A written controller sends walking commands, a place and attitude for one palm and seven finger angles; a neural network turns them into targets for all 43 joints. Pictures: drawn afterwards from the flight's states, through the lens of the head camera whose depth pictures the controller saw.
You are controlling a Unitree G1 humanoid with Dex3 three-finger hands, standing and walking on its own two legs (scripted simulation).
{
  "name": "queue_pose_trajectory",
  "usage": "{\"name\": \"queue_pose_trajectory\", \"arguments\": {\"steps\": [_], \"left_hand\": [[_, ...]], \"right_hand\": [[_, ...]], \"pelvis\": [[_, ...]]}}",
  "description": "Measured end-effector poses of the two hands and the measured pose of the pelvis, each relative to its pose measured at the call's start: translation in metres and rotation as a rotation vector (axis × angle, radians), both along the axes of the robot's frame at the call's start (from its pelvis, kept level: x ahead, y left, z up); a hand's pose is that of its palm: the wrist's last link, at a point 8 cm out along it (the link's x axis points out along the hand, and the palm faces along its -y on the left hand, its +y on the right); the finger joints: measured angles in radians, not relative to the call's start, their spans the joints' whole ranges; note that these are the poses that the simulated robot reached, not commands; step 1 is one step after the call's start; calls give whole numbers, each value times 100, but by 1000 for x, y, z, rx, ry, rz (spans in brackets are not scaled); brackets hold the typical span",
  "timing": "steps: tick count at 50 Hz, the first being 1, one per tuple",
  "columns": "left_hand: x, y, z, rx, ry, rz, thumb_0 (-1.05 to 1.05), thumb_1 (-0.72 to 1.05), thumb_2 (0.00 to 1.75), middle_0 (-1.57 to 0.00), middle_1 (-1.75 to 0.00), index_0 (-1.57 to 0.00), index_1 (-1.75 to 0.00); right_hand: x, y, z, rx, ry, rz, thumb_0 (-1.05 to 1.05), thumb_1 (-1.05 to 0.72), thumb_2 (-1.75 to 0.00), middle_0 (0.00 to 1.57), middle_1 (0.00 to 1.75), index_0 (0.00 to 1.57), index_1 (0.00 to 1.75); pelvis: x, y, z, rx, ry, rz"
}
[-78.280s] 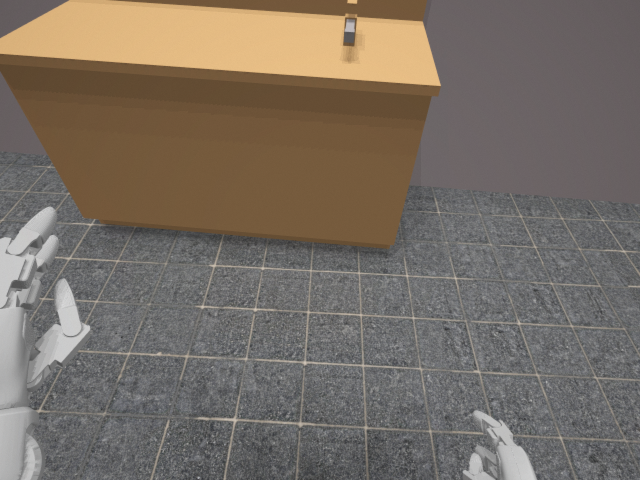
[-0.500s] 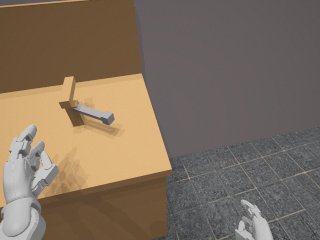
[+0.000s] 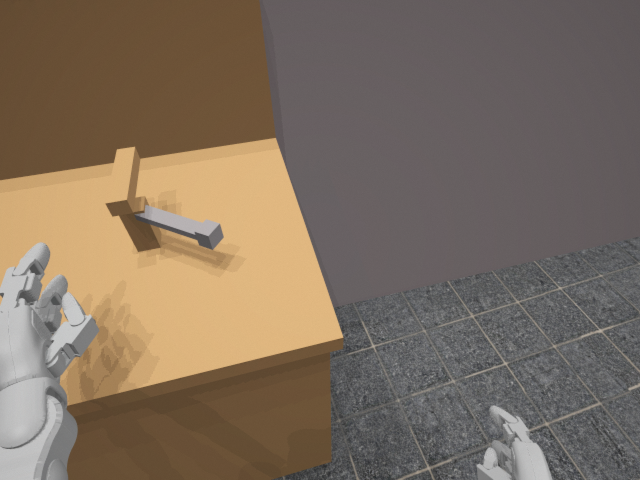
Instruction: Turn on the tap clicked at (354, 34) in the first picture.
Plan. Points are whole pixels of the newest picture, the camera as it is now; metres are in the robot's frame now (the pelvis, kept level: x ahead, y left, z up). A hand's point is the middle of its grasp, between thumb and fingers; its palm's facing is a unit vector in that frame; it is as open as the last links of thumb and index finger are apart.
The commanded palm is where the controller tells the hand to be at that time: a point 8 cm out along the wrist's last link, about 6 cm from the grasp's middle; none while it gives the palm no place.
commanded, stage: reach beside the lever's end, fingers flat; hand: left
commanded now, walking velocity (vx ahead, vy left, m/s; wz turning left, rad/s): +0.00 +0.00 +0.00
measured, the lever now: (209, 234) +0.41 +0.21 +0.09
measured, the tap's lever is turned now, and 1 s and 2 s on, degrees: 52 52 52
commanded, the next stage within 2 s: push the lever round in 1.32 s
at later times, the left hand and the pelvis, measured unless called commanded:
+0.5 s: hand (74, 302) +0.27 +0.33 +0.11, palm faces +0.58 -0.81 -0.10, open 7.7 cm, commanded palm +0.22 +0.37 +0.10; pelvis +0.00 +0.00 +0.00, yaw +0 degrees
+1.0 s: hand (65, 287) +0.30 +0.37 +0.09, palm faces +0.59 -0.80 -0.10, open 7.8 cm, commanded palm +0.25 +0.40 +0.09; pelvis +0.00 +0.01 -0.01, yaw +0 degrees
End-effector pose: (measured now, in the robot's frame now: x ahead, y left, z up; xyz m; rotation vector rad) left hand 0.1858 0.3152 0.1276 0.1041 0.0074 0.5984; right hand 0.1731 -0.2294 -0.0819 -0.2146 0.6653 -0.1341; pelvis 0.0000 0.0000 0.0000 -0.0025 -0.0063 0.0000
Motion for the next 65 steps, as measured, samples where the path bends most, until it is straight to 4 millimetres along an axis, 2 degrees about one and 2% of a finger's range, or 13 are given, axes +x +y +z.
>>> {"name": "queue_pose_trajectory", "arguments": {"steps": [18,28,47,56,65], "left_hand": [[16,32,-12,-9,11,39,2,90,90,-17,-21,-18,-22],[36,49,-16,-11,17,25,2,90,90,-16,-19,-17,-19],[58,82,-31,-16,25,43,2,90,90,-15,-15,-16,-15],[68,82,-35,-18,19,10,2,90,90,-15,-15,-16,-15],[64,88,-40,-16,18,39,2,90,90,-15,-15,-16,-15]], "right_hand": [[-9,-2,-6,-18,42,-18,1,-90,-90,20,30,20,30],[-24,-10,-10,-30,78,-49,1,-90,-90,20,30,20,30],[-53,-18,-22,-66,188,-87,1,-90,-90,20,30,20,30],[-58,-14,-23,-61,202,-101,1,-90,-90,20,30,20,30],[-55,-8,-22,-61,206,-94,1,-90,-90,20,30,20,30]], "pelvis": [[-2,3,-2,-4,22,1],[-2,5,-3,-7,42,-4],[-2,11,-7,-17,87,-4],[1,16,-8,-21,102,-10],[3,19,-9,-25,106,-11]]}}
